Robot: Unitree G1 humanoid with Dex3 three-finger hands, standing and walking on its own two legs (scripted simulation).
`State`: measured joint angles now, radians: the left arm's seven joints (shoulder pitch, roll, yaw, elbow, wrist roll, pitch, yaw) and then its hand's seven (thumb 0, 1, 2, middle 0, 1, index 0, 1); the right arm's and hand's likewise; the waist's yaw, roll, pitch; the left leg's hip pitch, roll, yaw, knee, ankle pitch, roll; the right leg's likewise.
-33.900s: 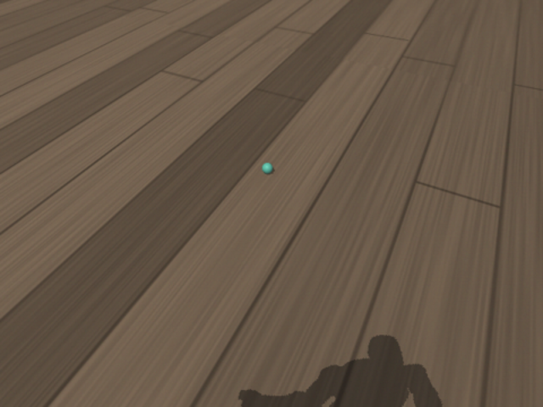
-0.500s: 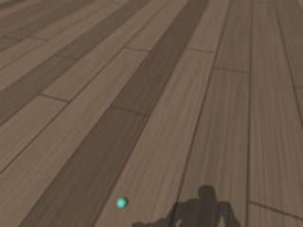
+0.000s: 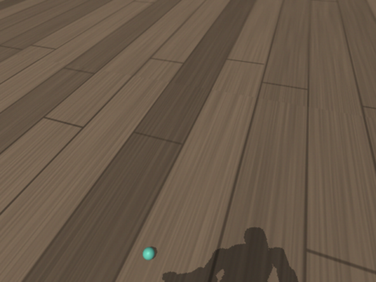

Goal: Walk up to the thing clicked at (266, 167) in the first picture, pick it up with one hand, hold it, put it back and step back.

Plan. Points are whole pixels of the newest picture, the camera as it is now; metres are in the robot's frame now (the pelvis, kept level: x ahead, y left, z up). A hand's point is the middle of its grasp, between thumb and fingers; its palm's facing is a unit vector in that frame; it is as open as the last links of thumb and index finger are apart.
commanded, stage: stand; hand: left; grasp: from above
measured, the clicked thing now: (148, 253) +0.43 +0.25 -0.75
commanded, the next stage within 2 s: step back in 0.74 s
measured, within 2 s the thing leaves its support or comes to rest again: neither
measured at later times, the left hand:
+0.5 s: hand out of the picture +0.07 +0.24 -0.16, palm faces +0.01 -0.94 -0.33, open 7.4 cm
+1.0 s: hand out of the picture +0.09 +0.28 -0.17, palm faces -0.03 -0.93 -0.38, open 7.4 cm
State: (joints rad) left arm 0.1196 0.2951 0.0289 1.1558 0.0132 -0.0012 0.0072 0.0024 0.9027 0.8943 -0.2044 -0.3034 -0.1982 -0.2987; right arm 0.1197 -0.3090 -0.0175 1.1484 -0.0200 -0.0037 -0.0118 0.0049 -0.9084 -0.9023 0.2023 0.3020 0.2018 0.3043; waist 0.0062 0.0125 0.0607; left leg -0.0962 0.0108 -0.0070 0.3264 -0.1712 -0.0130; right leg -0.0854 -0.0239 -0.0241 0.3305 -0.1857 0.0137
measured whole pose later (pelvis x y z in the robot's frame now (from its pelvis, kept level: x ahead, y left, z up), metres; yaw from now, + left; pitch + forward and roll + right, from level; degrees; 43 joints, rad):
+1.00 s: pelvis -0.03 +0.02 -0.02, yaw -1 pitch -1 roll +0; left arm 0.05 0.38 0.07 0.98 0.02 0.04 0.01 0.00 0.90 0.89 -0.21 -0.30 -0.20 -0.30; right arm 0.10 -0.40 -0.06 1.01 0.00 0.04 0.01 0.00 -0.91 -0.90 0.20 0.30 0.20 0.30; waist -0.01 -0.02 0.15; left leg -0.28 -0.03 -0.01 0.69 -0.35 0.04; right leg -0.30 -0.04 0.00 0.55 -0.24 0.02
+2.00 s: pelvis -0.25 +0.06 -0.01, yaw -1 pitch -3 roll -2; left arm 0.14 0.38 0.08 0.81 0.01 0.09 0.00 0.00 0.90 0.89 -0.21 -0.30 -0.20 -0.30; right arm 0.18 -0.35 -0.04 0.90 -0.05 0.03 -0.01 0.01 -0.91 -0.90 0.21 0.30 0.20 0.30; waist -0.01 -0.04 0.16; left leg -0.25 -0.01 -0.04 0.58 -0.28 0.04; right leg -0.49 0.13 0.14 1.12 -0.48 -0.02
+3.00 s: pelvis -0.60 +0.01 -0.02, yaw -3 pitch -2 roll -1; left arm 0.18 0.39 0.08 0.83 0.01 0.06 0.00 0.00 0.90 0.89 -0.21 -0.30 -0.20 -0.30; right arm 0.12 -0.38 -0.05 0.83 -0.04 0.02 -0.02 0.01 -0.90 -0.90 0.21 0.30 0.21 0.31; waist 0.03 -0.04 0.14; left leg -0.37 0.04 0.02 0.62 -0.22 0.02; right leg -0.30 0.02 0.10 0.88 -0.50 0.02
